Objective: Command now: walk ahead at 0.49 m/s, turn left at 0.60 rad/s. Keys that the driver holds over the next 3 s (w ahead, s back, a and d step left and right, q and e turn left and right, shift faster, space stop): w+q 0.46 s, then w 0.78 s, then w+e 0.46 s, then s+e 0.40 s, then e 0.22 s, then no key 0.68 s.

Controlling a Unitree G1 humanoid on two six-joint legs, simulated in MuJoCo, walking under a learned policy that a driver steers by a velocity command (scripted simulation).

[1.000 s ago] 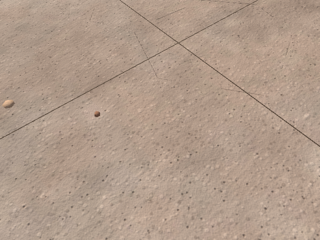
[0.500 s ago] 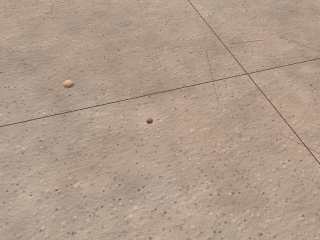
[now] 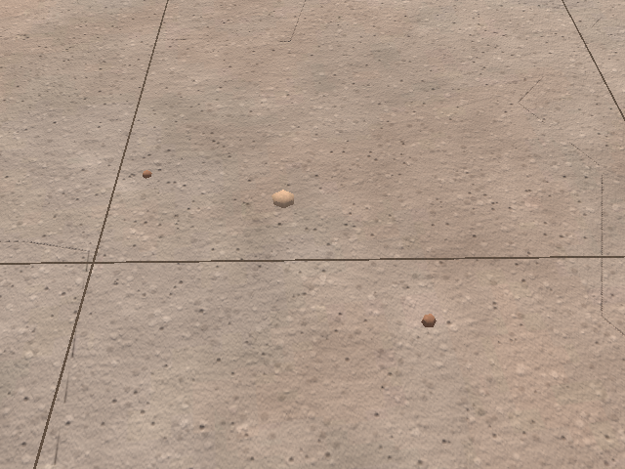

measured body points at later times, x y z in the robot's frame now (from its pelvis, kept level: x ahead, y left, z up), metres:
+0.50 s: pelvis +0.27 +0.09 +0.00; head +0.31 +0.12 +0.45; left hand +0.37 +0.40 -0.10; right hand +0.45 -0.15 -0.09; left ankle +0.28 +0.16 -0.74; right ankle +0.37 -0.08 -0.66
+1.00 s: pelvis +0.57 +0.11 +0.00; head +0.60 +0.11 +0.45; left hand +0.54 +0.39 -0.11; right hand +0.80 -0.09 -0.11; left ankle +0.52 +0.26 -0.66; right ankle +0.62 +0.04 -0.74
